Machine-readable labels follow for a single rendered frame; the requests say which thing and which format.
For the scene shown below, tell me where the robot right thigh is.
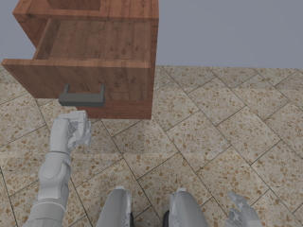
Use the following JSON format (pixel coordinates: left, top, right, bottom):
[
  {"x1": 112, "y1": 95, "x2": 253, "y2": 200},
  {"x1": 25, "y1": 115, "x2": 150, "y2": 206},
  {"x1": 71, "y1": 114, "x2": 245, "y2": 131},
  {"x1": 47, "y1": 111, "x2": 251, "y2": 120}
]
[{"x1": 169, "y1": 190, "x2": 210, "y2": 227}]

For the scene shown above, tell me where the robot right hand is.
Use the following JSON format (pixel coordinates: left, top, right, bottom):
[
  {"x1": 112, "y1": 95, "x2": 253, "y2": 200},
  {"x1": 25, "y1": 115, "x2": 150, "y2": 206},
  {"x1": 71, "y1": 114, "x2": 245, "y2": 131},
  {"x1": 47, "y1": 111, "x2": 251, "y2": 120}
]
[{"x1": 225, "y1": 191, "x2": 263, "y2": 227}]

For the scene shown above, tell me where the left robot forearm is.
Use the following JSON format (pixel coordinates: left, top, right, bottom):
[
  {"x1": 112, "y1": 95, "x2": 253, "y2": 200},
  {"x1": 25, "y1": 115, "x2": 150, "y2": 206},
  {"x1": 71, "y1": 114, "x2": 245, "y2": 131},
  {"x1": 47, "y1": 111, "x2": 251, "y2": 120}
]
[{"x1": 22, "y1": 151, "x2": 72, "y2": 227}]

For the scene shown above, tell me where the right robot shin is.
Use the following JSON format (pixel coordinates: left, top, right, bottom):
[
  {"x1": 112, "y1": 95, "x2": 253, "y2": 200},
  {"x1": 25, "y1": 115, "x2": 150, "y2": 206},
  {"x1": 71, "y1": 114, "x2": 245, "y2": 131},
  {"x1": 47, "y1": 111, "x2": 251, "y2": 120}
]
[{"x1": 169, "y1": 187, "x2": 186, "y2": 227}]

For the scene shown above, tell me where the handle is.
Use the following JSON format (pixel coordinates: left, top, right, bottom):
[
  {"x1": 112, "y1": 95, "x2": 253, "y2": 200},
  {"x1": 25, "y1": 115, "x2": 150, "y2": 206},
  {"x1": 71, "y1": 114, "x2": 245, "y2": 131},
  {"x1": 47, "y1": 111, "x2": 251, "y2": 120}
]
[
  {"x1": 58, "y1": 83, "x2": 106, "y2": 107},
  {"x1": 46, "y1": 0, "x2": 101, "y2": 11}
]

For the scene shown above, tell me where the cabinet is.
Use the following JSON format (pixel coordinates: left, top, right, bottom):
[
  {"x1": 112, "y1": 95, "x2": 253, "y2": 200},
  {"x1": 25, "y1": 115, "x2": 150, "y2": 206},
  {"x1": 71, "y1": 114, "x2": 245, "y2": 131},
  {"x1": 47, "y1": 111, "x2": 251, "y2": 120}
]
[{"x1": 12, "y1": 0, "x2": 159, "y2": 120}]

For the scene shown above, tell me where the robot left hand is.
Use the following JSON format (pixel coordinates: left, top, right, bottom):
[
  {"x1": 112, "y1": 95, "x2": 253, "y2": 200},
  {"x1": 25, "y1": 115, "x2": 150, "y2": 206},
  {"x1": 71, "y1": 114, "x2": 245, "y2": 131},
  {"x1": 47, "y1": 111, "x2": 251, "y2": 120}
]
[{"x1": 49, "y1": 110, "x2": 93, "y2": 155}]

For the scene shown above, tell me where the drawer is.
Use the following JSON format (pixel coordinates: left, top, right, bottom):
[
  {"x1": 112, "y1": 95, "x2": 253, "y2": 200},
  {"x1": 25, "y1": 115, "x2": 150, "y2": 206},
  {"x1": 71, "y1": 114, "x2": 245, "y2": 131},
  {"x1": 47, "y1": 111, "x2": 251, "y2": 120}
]
[{"x1": 1, "y1": 18, "x2": 151, "y2": 100}]

